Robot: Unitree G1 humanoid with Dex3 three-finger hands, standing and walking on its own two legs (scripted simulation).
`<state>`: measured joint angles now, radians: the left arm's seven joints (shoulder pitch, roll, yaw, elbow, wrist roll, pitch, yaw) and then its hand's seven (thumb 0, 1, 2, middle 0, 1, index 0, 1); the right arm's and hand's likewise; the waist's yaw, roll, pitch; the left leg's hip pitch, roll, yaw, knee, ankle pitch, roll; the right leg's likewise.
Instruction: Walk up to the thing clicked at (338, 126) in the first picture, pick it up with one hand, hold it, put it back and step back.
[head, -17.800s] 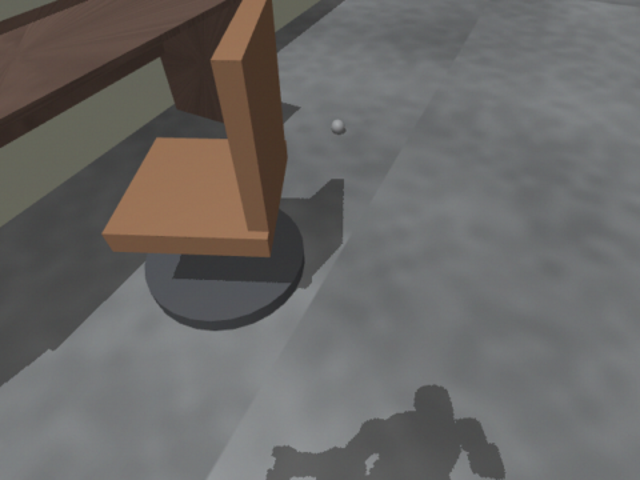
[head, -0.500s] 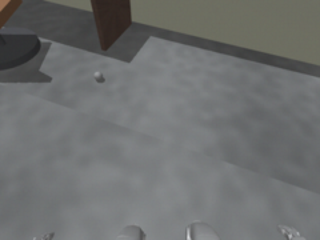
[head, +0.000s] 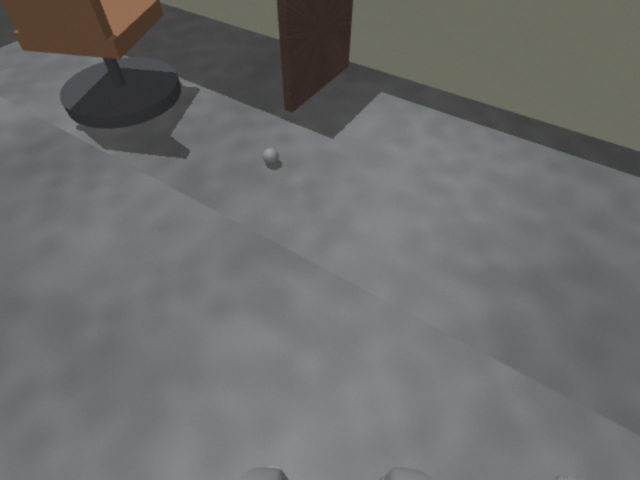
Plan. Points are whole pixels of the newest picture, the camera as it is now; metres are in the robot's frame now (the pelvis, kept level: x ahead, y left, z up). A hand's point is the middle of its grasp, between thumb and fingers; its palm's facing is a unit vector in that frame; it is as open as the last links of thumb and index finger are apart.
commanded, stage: walk up
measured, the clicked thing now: (270, 156) +1.52 +0.26 -0.71
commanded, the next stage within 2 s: stand in 0.70 s
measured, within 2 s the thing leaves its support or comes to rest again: neither
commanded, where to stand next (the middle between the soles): +0.08 -0.02 m, yaw +1 degrees
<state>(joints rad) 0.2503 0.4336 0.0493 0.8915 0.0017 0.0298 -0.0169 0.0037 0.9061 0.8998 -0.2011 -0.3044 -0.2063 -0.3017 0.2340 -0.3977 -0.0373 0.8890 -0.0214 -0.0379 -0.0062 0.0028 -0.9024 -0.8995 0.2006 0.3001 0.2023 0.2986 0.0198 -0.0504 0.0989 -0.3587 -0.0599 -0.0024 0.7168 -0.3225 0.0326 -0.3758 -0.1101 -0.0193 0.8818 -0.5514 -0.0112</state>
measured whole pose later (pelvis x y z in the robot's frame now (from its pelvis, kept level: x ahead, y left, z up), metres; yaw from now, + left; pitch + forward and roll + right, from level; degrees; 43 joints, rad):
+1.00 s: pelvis +0.02 -0.02 +0.04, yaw +3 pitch -2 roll +0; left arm 0.10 0.36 0.02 1.17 0.00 0.00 -0.01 0.00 0.91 0.90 -0.20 -0.30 -0.21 -0.30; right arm 0.06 -0.34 0.00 1.14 0.00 -0.01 0.01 0.00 -0.90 -0.90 0.20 0.30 0.20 0.30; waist 0.02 -0.01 0.07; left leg -0.17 -0.02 -0.10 0.36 -0.16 -0.01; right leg -0.10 -0.05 -0.10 0.34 -0.21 0.02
